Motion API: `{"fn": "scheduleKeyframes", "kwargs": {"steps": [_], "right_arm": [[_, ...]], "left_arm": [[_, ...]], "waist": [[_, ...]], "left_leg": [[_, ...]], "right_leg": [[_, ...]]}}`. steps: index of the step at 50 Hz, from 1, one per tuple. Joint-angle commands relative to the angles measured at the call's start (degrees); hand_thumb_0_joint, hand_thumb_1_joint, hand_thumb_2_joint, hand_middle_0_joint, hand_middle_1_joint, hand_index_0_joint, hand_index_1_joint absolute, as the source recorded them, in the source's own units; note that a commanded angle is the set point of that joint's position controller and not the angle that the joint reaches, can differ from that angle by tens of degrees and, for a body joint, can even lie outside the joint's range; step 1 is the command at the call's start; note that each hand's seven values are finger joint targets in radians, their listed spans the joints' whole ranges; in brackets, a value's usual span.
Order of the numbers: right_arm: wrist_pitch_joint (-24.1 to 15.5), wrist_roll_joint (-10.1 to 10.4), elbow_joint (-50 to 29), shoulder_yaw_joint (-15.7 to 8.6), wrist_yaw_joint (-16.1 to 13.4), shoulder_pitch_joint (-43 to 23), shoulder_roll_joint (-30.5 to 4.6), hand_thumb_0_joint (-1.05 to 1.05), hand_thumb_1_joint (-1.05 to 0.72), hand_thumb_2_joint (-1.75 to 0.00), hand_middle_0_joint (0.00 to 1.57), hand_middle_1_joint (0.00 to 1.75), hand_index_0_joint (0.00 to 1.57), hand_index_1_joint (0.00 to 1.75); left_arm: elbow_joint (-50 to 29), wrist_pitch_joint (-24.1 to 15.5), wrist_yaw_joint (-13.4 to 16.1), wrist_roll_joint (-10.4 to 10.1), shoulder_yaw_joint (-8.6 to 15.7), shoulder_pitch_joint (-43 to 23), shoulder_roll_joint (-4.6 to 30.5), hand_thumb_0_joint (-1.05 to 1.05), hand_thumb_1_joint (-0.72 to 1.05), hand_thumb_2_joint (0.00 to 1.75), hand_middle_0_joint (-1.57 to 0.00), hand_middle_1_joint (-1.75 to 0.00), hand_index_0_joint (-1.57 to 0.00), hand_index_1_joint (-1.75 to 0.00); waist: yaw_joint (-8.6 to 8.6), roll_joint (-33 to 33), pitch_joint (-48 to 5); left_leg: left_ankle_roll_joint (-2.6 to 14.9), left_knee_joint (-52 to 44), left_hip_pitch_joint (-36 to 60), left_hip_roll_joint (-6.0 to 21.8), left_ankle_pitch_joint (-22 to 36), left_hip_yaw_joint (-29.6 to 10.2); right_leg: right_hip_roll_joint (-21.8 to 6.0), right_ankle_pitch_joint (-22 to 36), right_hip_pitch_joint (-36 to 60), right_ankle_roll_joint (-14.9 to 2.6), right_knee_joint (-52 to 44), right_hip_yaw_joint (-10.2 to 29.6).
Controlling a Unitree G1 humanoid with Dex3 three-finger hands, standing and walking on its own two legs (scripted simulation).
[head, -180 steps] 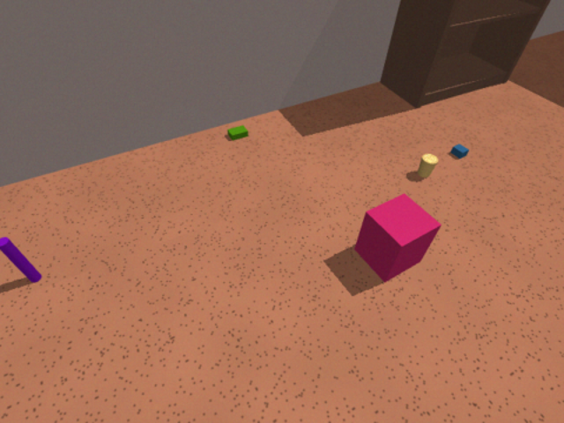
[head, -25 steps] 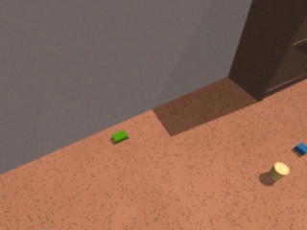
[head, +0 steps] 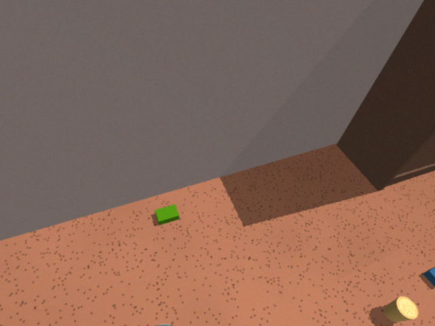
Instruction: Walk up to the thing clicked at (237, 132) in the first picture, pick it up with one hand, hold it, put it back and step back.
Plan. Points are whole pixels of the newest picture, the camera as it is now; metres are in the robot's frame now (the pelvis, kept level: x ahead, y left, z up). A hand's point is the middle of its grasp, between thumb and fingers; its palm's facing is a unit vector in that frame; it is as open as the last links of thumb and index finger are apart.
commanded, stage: walk up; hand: left
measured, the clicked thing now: (167, 214) +0.75 +0.22 -0.74
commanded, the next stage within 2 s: none
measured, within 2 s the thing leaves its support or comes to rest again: neither
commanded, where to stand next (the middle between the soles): +0.37 +0.01 m, yaw -2 degrees
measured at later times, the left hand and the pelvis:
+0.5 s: hand (90, 283) +0.22 +0.26 -0.11, palm faces -0.06 -0.90 -0.44, open 7.4 cm; pelvis +0.15 -0.02 +0.00, yaw -2 degrees
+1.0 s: hand (90, 248) +0.31 +0.30 -0.15, palm faces -0.08 -0.94 -0.33, open 7.4 cm; pelvis +0.26 +0.03 +0.01, yaw -1 degrees
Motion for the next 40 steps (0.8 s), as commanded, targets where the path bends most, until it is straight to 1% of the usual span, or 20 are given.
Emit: {"fn": "scheduleKeyframes", "kwargs": {"steps": [1, 3, 4, 5, 9, 11, 13, 15, 18, 20, 21, 22, 23, 24, 25, 28, 30, 35, 39, 40], "right_arm": [[-0.8, 2.2, -3.4, -5.3, -2.1, 8.9, -18.3, 0.00, -0.90, -0.90, 0.20, 0.30, 0.20, 0.30], [-1.3, 2.1, -4.8, -3.4, -2.5, 4.8, -14.5, 0.00, -0.90, -0.90, 0.20, 0.30, 0.20, 0.30], [-1.6, 2.2, -4.6, -3.1, -2.5, 4.6, -13.7, 0.00, -0.90, -0.90, 0.20, 0.30, 0.20, 0.30], [-1.8, 2.2, -4.6, -3.1, -2.5, 4.4, -14.0, 0.00, -0.90, -0.90, 0.20, 0.30, 0.20, 0.30], [-1.7, 1.6, -5.7, -3.3, -2.4, 4.3, -14.3, 0.00, -0.90, -0.90, 0.20, 0.30, 0.20, 0.30], [-1.7, 1.4, -5.8, -3.7, -2.3, 5.0, -15.4, 0.00, -0.90, -0.90, 0.20, 0.30, 0.20, 0.30], [-1.4, 1.6, -5.8, -3.8, -2.1, 5.3, -15.8, 0.00, -0.90, -0.90, 0.20, 0.30, 0.20, 0.30], [-1.1, 1.4, -6.0, -3.6, -1.9, 5.2, -15.3, 0.00, -0.90, -0.90, 0.20, 0.30, 0.20, 0.30], [-0.6, 1.4, -6.7, -3.4, -1.9, 4.5, -15.0, 0.00, -0.90, -0.90, 0.20, 0.30, 0.20, 0.30], [0.0, 1.6, -7.6, -2.6, -1.9, 4.0, -13.1, 0.00, -0.90, -0.90, 0.20, 0.30, 0.20, 0.30], [0.0, 1.7, -7.4, -1.6, -1.8, 5.9, -10.7, 0.00, -0.90, -0.90, 0.20, 0.30, 0.20, 0.30], [-0.1, 1.8, -8.2, -0.2, -1.8, 8.9, -6.7, 0.00, -0.90, -0.90, 0.20, 0.30, 0.20, 0.30], [0.7, 1.6, -7.2, -0.7, -1.9, 8.9, -9.1, 0.00, -0.90, -0.90, 0.20, 0.30, 0.20, 0.30], [1.2, 0.9, -6.4, -2.0, -2.6, 7.1, -13.7, 0.00, -0.90, -0.90, 0.20, 0.30, 0.20, 0.30], [1.2, 0.9, -5.7, -2.2, -2.8, 5.7, -14.3, 0.00, -0.90, -0.90, 0.20, 0.30, 0.20, 0.30], [1.8, 1.8, -3.1, -2.0, -1.9, 7.9, -12.2, 0.00, -0.90, -0.90, 0.20, 0.30, 0.20, 0.30], [2.3, 1.4, -3.0, -2.3, -1.3, 8.7, -11.6, 0.00, -0.90, -0.90, 0.20, 0.30, 0.20, 0.30], [2.3, 0.4, -3.5, -2.9, -0.1, 3.8, -11.4, 0.00, -0.90, -0.90, 0.20, 0.30, 0.20, 0.30], [1.2, 0.3, -2.9, -2.4, -0.8, 1.8, -9.7, 0.00, -0.90, -0.90, 0.20, 0.30, 0.20, 0.30], [1.0, 0.4, -2.4, -2.4, -1.2, 2.4, -9.3, 0.00, -0.90, -0.90, 0.20, 0.30, 0.20, 0.30]], "left_arm": [[-4.5, -0.9, 1.6, -0.3, 2.7, 0.4, 13.3, 0.00, 0.90, 0.90, -0.20, -0.30, -0.20, -0.30], [-2.5, -0.7, 0.9, -1.1, 2.8, 2.3, 12.2, 0.00, 0.90, 0.90, -0.20, -0.30, -0.20, -0.30], [-1.9, -0.4, 0.5, -1.3, 2.7, 3.3, 11.3, 0.00, 0.90, 0.90, -0.20, -0.30, -0.20, -0.30], [-1.6, -0.2, 0.2, -1.2, 2.6, 4.5, 10.6, 0.00, 0.90, 0.90, -0.20, -0.30, -0.20, -0.30], [-2.3, 0.2, -0.6, -0.6, 2.6, 1.2, 9.6, 0.00, 0.90, 0.90, -0.20, -0.30, -0.20, -0.30], [-3.0, 0.3, -0.9, -0.1, 2.9, -1.8, 9.8, 0.00, 0.90, 0.90, -0.20, -0.30, -0.20, -0.30], [-3.5, -0.1, -1.1, 0.0, 3.0, -3.9, 9.3, 0.00, 0.90, 0.90, -0.20, -0.30, -0.20, -0.30], [-3.5, -0.6, -1.2, 0.0, 2.8, -5.2, 8.8, 0.00, 0.90, 0.90, -0.20, -0.30, -0.20, -0.30], [-2.6, -1.6, -0.8, 0.0, 3.2, -3.3, 8.5, 0.00, 0.90, 0.90, -0.20, -0.30, -0.20, -0.30], [-0.5, -2.4, 0.0, 0.2, 3.9, 2.3, 10.0, 0.00, 0.90, 0.90, -0.20, -0.30, -0.20, -0.30], [0.2, -2.9, 0.7, 0.5, 4.7, 5.9, 12.1, 0.00, 0.90, 0.90, -0.20, -0.30, -0.20, -0.30], [-0.1, -3.3, 1.3, 0.7, 6.0, 8.6, 16.7, 0.00, 0.90, 0.90, -0.20, -0.30, -0.20, -0.30], [-1.7, -3.3, 1.5, 0.2, 5.8, 6.6, 18.2, 0.00, 0.90, 0.90, -0.20, -0.30, -0.20, -0.30], [-1.9, -2.9, 1.3, -0.6, 5.7, 4.6, 18.8, 0.00, 0.90, 0.90, -0.20, -0.30, -0.20, -0.30], [-2.7, -2.8, 1.4, -1.0, 5.3, 3.8, 16.9, 0.00, 0.90, 0.90, -0.20, -0.30, -0.20, -0.30], [-3.5, -2.9, 1.8, -1.3, 4.1, -0.1, 13.8, 0.00, 0.90, 0.90, -0.20, -0.30, -0.20, -0.30], [-4.4, -3.1, 1.7, -0.7, 4.0, -1.4, 14.2, 0.00, 0.90, 0.90, -0.20, -0.30, -0.20, -0.30], [-5.8, -2.8, 1.1, -0.1, 4.5, -1.0, 14.4, 0.00, 0.90, 0.90, -0.20, -0.30, -0.20, -0.30], [-6.1, -2.0, 1.3, 0.1, 3.7, -1.9, 13.7, 0.00, 0.90, 0.90, -0.20, -0.30, -0.20, -0.30], [-6.2, -1.8, 1.4, -0.1, 3.5, -3.0, 14.0, 0.00, 0.90, 0.90, -0.20, -0.30, -0.20, -0.30]], "waist": [[-4.89, 10.9, -3.6], [-2.47, 8.7, -1.3], [-1.86, 9.7, -0.6], [-1.43, 10.9, -1.4], [-2.32, 11.8, 0.6], [-3.37, 12.0, 2.0], [-3.51, 11.3, 2.5], [-3.72, 9.9, 2.4], [-2.03, 8.2, -0.7], [0.82, 2.7, -4.2], [2.68, -3.7, -7.6], [2.75, -15.6, -10.5], [2.22, -11.6, -6.3], [2.16, -8.7, -4.2], [1.94, -6.0, -2.2], [-0.91, -5.4, 0.0], [-1.36, -7.1, 0.0], [-0.12, -7.3, 1.7], [0.24, -5.5, 0.4], [-0.81, -5.1, -0.6]], "left_leg": [[11.77, -21.3, 19.8, 20.9, -10.4, -34.8], [8.23, -20.9, 14.6, 14.9, -0.2, -19.7], [6.44, -21.2, 12.5, 12.8, 2.7, -15.0], [6.97, -21.2, 12.3, 12.3, 4.5, -13.4], [10.30, -24.2, 11.3, 11.7, -4.0, -10.2], [10.91, -26.1, 10.3, 12.6, -9.8, -11.3], [11.54, -25.1, 9.9, 13.7, -10.5, -11.2], [10.83, -23.2, 9.5, 12.2, -7.9, -9.2], [9.86, -16.2, 9.8, 12.3, 1.0, -8.8], [7.57, -6.4, 5.7, 9.9, 0.3, -6.4], [6.12, 4.5, 3.2, 6.2, 0.1, -3.0], [2.98, 18.2, -4.4, 0.8, -10.8, 0.3], [0.78, 23.6, -13.8, -3.9, -18.9, -2.0], [0.88, 26.8, -14.5, -0.2, -20.2, -5.0], [0.84, 27.1, -15.1, 1.1, -18.8, -7.3], [0.33, 23.9, -10.1, 2.3, -10.6, -8.1], [-0.55, 22.1, -7.6, 2.7, -7.2, -6.5], [-2.65, 10.7, -7.7, 4.3, -3.6, -4.3], [-2.65, 1.8, 0.3, 3.2, -0.8, -2.5], [-2.16, -0.2, 4.5, 3.0, 1.2, -2.5]], "right_leg": [[1.4, -1.2, -26.7, -1.71, 22.4, 7.9], [-0.3, 4.7, -22.6, -1.08, 18.1, 9.4], [-0.7, 6.9, -20.8, -0.63, 15.6, 8.7], [-0.4, 8.7, -19.7, -0.07, 14.9, 7.4], [-1.4, 11.9, -20.8, 2.12, 6.2, 5.1], [-2.1, 12.6, -21.1, 2.46, 2.1, 4.1], [-2.8, 13.9, -19.3, 2.01, -3.2, 3.3], [-2.0, 16.2, -16.8, 1.47, -8.5, 2.1], [0.2, 16.5, -8.7, 0.87, -13.9, 1.2], [2.1, 17.2, 3.1, 0.30, -17.8, 0.7], [0.7, 13.5, 9.9, -0.74, -20.7, 3.3], [-12.0, 5.2, 14.5, -4.28, -26.5, 22.7], [-19.5, 0.1, 13.9, -9.22, -32.5, 38.3], [-22.0, 1.0, 10.9, -13.74, -31.2, 41.3], [-20.0, 5.8, 8.1, -13.66, -31.2, 36.7], [-11.8, 15.1, 1.6, -8.11, -30.8, 18.7], [-10.3, 13.8, -2.3, -9.37, -32.1, 14.3], [-9.9, 0.4, -4.8, -10.46, -35.0, 11.7], [-10.0, 12.1, -6.9, -10.04, -27.9, 7.9], [-10.6, 15.0, -8.9, -9.77, -25.4, 8.1]]}}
